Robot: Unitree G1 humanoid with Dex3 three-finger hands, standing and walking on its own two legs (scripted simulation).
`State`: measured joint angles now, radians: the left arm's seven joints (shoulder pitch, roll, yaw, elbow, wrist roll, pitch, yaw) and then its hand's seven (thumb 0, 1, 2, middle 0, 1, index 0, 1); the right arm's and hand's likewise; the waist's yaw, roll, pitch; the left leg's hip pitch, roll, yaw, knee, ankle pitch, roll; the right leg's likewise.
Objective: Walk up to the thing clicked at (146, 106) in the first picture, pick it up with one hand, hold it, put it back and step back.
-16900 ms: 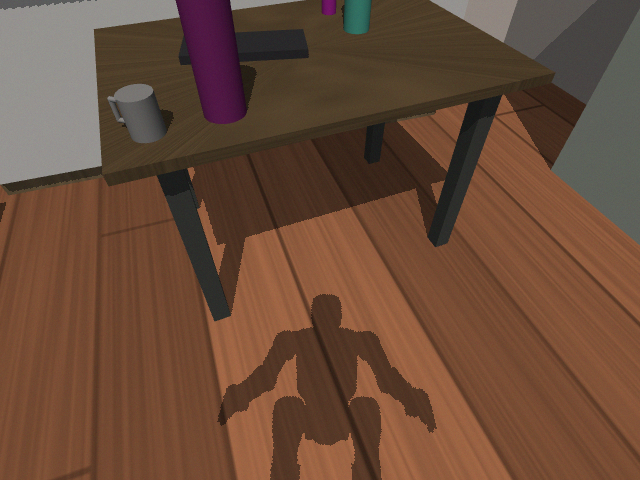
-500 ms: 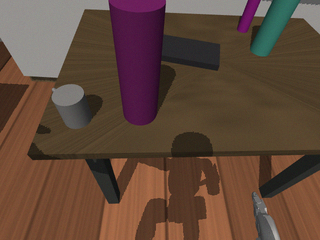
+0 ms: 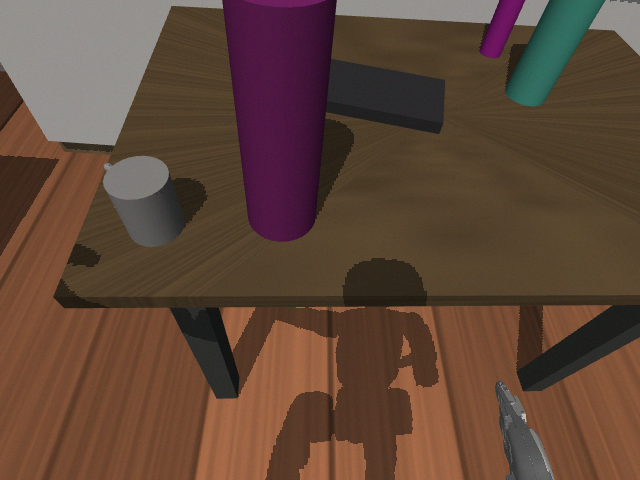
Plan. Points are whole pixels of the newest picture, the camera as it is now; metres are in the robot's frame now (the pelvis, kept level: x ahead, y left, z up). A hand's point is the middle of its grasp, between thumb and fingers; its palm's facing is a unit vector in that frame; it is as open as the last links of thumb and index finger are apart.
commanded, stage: approach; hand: left
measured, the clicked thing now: (139, 196) +0.49 +0.24 +0.05
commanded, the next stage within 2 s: close in in 0.12 s
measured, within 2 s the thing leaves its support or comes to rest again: neither
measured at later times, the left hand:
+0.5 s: hand (116, 200) +0.48 +0.26 +0.06, palm faces +0.21 -0.98 +0.03, open 17.7 cm
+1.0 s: hand (143, 198) +0.47 +0.23 +0.07, palm faces +0.21 -0.98 +0.01, open 17.7 cm
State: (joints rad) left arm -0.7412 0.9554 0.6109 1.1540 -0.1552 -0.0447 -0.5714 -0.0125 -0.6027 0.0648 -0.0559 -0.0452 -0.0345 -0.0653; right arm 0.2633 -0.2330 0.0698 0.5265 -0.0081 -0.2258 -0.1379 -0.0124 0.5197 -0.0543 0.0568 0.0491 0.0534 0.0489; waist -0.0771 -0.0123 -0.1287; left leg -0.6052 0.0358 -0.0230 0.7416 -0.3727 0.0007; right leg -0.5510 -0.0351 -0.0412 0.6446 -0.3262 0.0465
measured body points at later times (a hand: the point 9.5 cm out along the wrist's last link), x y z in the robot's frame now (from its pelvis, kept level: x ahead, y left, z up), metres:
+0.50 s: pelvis -0.01 +0.00 -0.03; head +0.10 +0.03 +0.41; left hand +0.46 +0.32 +0.06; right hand +0.12 -0.27 -0.08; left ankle -0.01 +0.11 -0.72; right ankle -0.02 -0.15 -0.72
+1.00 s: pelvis -0.02 -0.01 -0.03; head +0.07 +0.01 +0.41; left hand +0.45 +0.28 +0.07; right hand +0.12 -0.27 -0.07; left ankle -0.01 +0.11 -0.72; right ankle -0.02 -0.15 -0.72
